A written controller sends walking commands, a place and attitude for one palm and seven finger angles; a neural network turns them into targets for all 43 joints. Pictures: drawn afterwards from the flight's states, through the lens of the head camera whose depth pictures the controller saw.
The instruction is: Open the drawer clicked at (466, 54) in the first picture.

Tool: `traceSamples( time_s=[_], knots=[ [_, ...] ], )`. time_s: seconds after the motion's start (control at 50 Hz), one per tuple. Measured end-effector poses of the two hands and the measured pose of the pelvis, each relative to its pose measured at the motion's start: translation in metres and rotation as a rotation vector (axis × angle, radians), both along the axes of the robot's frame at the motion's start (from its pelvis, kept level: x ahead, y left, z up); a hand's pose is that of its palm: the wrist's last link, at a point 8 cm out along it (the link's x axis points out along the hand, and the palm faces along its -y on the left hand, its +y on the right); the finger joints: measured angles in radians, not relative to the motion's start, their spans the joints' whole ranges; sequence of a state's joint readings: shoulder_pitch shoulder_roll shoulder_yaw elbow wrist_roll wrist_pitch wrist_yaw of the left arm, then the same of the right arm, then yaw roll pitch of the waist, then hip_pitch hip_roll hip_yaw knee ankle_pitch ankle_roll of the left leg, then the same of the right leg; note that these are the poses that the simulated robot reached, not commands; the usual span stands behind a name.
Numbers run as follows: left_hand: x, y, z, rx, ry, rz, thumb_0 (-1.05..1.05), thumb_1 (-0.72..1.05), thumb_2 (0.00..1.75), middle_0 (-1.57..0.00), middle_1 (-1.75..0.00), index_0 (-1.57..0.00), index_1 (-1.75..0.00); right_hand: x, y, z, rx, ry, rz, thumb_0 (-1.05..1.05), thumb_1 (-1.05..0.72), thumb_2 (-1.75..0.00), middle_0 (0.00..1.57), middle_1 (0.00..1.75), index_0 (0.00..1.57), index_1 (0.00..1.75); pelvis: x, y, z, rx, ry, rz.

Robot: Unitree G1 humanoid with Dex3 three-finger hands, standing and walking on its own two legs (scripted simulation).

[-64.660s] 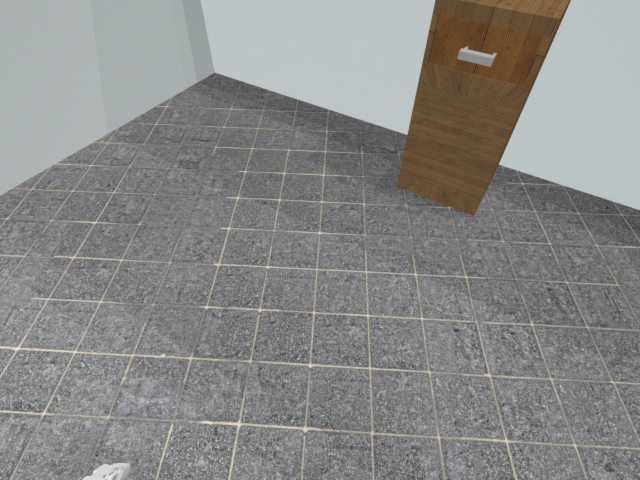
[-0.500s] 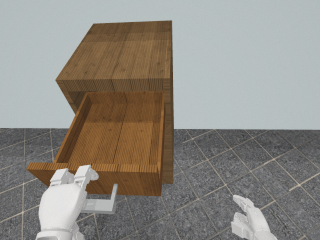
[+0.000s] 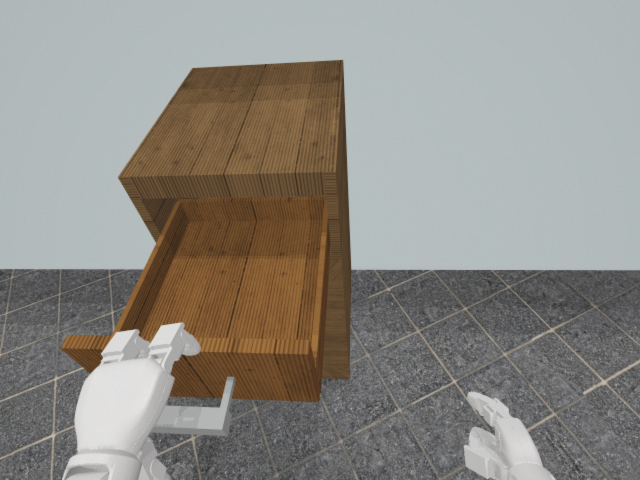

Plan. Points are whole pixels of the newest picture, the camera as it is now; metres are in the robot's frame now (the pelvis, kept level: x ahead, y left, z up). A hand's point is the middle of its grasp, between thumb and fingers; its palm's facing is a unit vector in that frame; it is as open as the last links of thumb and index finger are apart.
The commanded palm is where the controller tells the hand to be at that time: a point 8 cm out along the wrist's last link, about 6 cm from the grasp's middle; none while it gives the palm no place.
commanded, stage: lift the hand off the handle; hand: left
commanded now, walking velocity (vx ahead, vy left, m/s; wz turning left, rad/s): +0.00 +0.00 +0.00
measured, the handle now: (191, 401) +0.22 +0.22 -0.05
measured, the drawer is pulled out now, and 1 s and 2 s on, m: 0.30 0.30 0.30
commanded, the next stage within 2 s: draw the hand back to the body in 0.66 s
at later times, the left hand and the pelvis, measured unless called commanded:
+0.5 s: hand (136, 394) +0.18 +0.22 +0.09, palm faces +0.06 -0.14 -0.99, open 13.8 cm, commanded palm +0.15 +0.22 +0.15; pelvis +0.00 +0.00 +0.01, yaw +0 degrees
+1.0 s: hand (117, 391) +0.18 +0.24 +0.10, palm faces +0.08 -0.15 -0.99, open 13.8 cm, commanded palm +0.15 +0.24 +0.16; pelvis +0.00 +0.02 +0.01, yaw +0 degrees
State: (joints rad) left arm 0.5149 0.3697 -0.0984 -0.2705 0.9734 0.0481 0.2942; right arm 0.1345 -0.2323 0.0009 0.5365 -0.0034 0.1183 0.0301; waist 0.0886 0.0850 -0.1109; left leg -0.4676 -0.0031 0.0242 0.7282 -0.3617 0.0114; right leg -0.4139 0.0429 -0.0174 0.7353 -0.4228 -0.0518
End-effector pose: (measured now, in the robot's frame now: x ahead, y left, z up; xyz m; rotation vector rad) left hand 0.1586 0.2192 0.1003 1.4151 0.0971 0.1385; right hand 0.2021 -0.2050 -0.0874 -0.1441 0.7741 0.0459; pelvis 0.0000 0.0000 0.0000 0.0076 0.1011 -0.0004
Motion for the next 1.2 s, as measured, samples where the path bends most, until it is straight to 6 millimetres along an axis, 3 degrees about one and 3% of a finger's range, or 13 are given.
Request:
traceSamples(
  time_s=[0.32,0.58,0.88,1.2],
  knots=[
    [-0.006,0.005,0.025,-0.004,-0.001,-0.004,-0.01,-0.49,0.30,-0.32,-1.20,-0.32,-1.20,0.011,-0.005,0.014,-0.020,-0.032,0.012,0.01,-0.90,-0.90,0.20,0.30,0.20,0.30,0.002,-0.002,0.008,-0.005,-0.025,0.006],
    [-0.001,0.012,0.043,-0.002,-0.027,-0.015,-0.01,-0.49,0.30,-0.32,-1.20,-0.32,-1.20,0.012,0.011,0.018,0.008,-0.036,0.022,0.01,-0.90,-0.90,0.20,0.30,0.20,0.30,0.002,0.005,0.012,-0.010,-0.044,0.004],
    [-0.005,0.011,0.044,-0.024,-0.022,-0.051,-0.01,-0.49,0.30,-0.32,-1.20,-0.32,-1.20,0.011,0.024,0.021,0.011,-0.036,0.044,0.01,-0.90,-0.90,0.20,0.30,0.20,0.30,0.001,0.016,0.013,-0.018,-0.042,-0.001],
    [-0.009,0.035,0.058,0.007,-0.002,-0.008,-0.01,-0.49,0.30,-0.32,-1.20,-0.32,-1.20,0.011,0.029,0.026,0.007,-0.044,0.046,0.01,-0.90,-0.90,0.20,0.30,0.20,0.30,0.001,0.017,0.016,-0.022,-0.061,0.006]
  ],
)
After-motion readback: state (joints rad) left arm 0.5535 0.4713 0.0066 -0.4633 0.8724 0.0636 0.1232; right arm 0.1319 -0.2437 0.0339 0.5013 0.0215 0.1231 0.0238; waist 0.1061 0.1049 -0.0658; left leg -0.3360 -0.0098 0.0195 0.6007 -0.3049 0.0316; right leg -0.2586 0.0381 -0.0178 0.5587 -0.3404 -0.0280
